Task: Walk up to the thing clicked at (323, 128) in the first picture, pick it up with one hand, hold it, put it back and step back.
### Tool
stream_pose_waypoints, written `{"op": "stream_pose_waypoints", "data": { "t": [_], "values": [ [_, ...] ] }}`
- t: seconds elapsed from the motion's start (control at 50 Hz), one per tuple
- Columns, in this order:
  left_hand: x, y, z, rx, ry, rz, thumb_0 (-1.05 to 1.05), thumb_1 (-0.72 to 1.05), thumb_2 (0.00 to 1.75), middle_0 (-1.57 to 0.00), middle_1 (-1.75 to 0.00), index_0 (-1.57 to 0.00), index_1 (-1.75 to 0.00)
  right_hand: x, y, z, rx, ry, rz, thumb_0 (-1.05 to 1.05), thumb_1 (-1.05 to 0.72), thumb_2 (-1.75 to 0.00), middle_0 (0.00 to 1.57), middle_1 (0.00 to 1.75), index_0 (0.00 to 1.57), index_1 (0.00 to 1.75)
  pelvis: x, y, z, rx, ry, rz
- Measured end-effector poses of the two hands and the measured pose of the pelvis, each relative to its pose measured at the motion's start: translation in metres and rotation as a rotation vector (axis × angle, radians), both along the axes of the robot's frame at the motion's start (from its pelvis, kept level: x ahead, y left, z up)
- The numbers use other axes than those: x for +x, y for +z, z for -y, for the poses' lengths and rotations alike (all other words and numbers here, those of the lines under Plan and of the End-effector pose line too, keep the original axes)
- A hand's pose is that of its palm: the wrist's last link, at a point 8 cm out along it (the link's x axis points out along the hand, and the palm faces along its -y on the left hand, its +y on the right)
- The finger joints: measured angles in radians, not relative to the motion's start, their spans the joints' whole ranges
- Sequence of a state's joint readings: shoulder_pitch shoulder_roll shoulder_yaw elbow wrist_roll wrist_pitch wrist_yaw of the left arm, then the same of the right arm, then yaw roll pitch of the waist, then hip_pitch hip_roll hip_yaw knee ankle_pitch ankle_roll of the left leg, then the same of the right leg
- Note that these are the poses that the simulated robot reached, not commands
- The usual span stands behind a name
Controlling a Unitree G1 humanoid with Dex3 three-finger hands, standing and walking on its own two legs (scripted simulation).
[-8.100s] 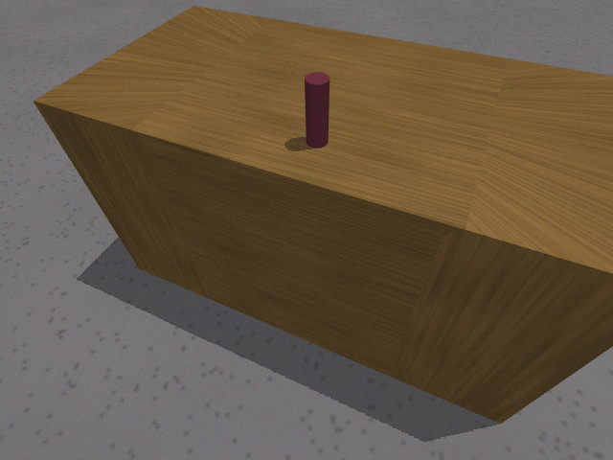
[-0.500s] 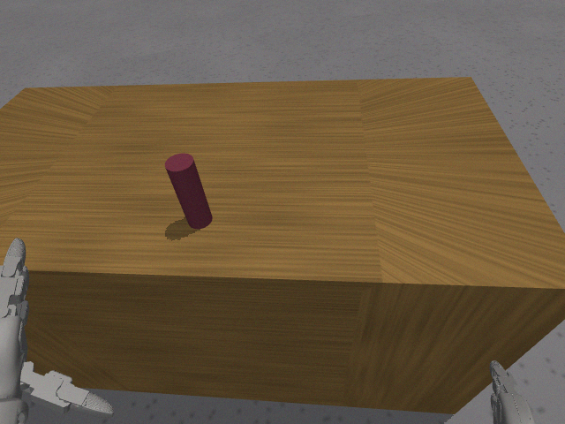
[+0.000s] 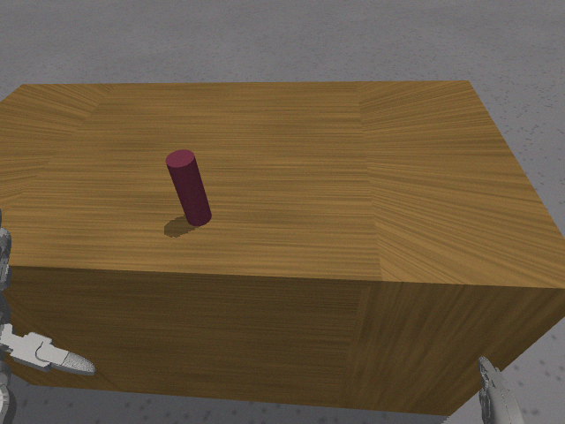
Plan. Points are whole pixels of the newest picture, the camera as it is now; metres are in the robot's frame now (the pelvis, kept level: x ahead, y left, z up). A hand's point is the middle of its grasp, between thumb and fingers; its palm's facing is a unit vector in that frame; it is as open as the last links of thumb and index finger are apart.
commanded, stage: go down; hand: left
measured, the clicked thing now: (190, 190) +0.49 +0.21 +0.05
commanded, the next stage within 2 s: none
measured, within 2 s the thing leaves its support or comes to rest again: neither
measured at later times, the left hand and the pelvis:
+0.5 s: hand (47, 240) +0.31 +0.34 +0.14, palm faces +0.20 -0.97 -0.14, open 17.3 cm; pelvis +0.01 +0.02 +0.00, yaw -2 degrees
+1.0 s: hand (34, 214) +0.34 +0.37 +0.15, palm faces +0.13 -0.99 +0.00, open 17.6 cm; pelvis +0.00 +0.01 +0.00, yaw -1 degrees
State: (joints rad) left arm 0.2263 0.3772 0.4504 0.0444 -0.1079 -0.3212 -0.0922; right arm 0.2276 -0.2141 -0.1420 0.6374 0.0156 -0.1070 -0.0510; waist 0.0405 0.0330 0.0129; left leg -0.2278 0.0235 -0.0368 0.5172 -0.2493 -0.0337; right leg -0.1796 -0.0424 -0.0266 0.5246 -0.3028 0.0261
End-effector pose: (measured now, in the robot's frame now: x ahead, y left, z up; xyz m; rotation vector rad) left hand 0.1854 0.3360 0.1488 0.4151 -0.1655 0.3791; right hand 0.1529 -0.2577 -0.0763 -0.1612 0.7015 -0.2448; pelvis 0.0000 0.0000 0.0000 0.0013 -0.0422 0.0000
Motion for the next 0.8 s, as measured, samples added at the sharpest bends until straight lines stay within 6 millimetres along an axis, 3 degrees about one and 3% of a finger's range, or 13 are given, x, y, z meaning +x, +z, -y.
{"op": "stream_pose_waypoints", "data": {
  "t": [0.18,0.3,0.58,0.8],
  "values": [
    [0.056,0.003,-0.032,-0.139,-0.099,-0.06,-0.01,-0.53,0.06,-0.05,-0.06,-0.05,-0.06,-0.002,0.002,-0.006,-0.017,-0.015,0.006,-0.01,0.51,-0.05,0.05,0.05,0.06,0.05,0.001,0.0,-0.003,-0.003,-0.005,-0.027],
    [0.082,0.002,-0.045,-0.226,-0.159,-0.102,-0.01,-0.51,0.07,-0.05,-0.04,-0.04,-0.05,-0.006,0.003,-0.013,-0.025,-0.013,0.008,-0.01,0.51,-0.05,0.05,0.05,0.06,0.05,0.006,0.001,-0.008,-0.005,-0.017,-0.05],
    [0.093,-0.006,-0.055,-0.285,-0.179,-0.126,-0.01,-0.5,0.08,-0.04,-0.03,-0.03,-0.04,-0.003,0.006,-0.012,-0.07,-0.011,0.014,-0.01,0.51,-0.06,0.05,0.05,0.06,0.05,0.012,0.0,-0.016,-0.011,-0.027,-0.069],
    [0.105,-0.001,-0.073,-0.365,-0.197,-0.151,-0.01,-0.53,0.09,-0.03,-0.04,-0.03,-0.04,-0.002,0.003,-0.018,-0.083,0.016,0.013,-0.01,0.52,-0.06,0.05,0.05,0.06,0.05,0.007,-0.001,-0.012,-0.013,-0.011,-0.082]
  ]
}}
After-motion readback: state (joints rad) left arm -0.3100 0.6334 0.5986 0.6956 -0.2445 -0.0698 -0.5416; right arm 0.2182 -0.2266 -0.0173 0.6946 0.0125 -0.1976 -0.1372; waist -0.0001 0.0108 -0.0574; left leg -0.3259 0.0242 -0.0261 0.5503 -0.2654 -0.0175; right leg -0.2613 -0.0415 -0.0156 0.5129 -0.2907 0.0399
